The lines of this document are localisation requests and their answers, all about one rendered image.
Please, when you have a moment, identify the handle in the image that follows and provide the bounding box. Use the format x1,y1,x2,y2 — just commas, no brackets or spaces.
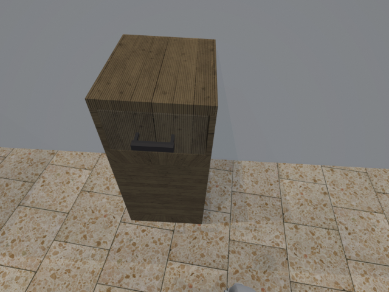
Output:
130,132,174,153

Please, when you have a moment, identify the drawer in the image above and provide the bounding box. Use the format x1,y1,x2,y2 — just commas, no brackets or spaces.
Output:
97,109,208,155

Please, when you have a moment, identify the cabinet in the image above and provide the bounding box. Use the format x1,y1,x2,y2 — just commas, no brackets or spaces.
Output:
85,34,218,224

